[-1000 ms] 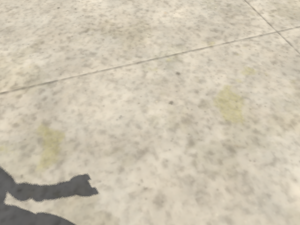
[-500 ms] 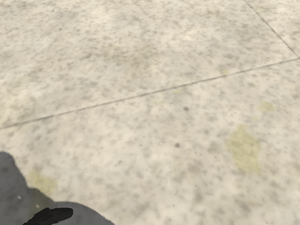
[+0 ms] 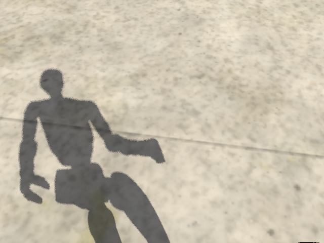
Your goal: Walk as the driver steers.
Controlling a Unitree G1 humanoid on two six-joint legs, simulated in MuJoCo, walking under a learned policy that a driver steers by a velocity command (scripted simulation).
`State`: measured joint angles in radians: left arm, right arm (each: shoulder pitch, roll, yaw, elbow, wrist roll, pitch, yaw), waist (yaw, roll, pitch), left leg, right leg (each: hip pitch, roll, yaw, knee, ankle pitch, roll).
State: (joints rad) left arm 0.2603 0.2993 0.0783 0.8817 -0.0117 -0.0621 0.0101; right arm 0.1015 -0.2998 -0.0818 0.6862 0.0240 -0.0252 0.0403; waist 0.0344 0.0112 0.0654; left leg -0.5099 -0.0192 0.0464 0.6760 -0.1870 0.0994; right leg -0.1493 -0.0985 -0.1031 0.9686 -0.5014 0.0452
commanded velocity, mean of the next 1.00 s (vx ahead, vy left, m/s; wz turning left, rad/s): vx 0.50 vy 0.00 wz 0.14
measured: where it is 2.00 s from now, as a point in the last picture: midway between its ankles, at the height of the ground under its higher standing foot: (178, 100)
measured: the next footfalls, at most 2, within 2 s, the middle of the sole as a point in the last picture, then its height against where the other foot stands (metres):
right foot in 0.46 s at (202, 236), level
left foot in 1.00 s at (138, 171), level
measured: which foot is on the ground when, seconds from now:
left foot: down 0.00-0.48, up 0.50-0.98, down 1.00-1.00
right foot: up 0.00-0.44, down 0.46-1.00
